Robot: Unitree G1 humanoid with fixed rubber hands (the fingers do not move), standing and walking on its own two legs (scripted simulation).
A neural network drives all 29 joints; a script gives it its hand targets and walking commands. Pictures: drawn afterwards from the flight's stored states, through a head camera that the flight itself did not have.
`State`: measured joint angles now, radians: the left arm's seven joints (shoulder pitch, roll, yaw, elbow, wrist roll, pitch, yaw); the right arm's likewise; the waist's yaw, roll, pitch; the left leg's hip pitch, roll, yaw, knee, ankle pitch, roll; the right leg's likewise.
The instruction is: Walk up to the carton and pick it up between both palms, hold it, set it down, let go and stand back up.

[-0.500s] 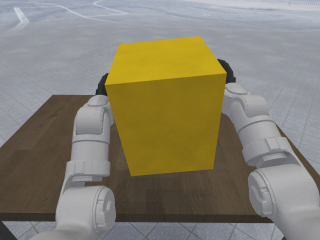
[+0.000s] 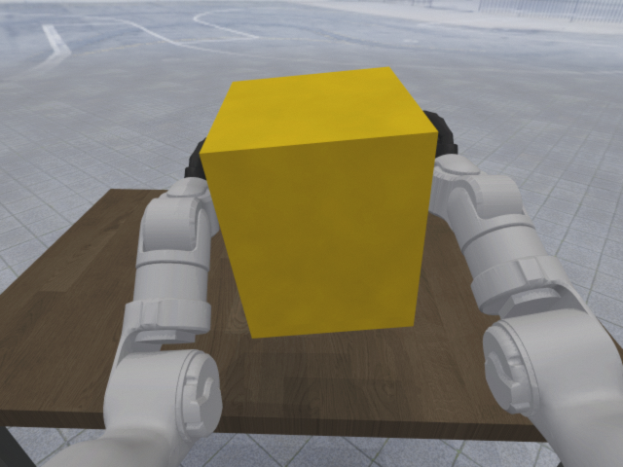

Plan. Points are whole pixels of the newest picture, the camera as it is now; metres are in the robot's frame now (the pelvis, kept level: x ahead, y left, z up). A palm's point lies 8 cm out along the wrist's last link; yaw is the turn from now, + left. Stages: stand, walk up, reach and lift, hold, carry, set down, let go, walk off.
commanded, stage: hold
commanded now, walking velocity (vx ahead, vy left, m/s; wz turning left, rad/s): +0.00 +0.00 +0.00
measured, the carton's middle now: (321, 201) +0.38 +0.01 +0.25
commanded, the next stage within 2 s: none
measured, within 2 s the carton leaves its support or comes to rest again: neither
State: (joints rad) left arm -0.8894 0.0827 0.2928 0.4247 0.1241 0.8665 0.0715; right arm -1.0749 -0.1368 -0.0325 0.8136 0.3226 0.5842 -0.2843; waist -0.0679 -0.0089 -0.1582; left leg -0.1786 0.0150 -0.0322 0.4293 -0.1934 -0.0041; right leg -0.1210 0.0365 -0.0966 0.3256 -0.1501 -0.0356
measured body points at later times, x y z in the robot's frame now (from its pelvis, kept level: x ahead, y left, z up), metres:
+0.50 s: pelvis +0.01 +0.00 +0.00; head -0.08 +0.02 +0.44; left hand +0.39 +0.15 +0.26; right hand +0.40 -0.14 +0.28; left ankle +0.03 +0.12 -0.74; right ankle +0.02 -0.09 -0.74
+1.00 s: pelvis +0.00 +0.00 +0.00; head -0.08 +0.02 +0.44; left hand +0.39 +0.15 +0.26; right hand +0.39 -0.14 +0.29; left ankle +0.03 +0.12 -0.74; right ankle +0.02 -0.09 -0.74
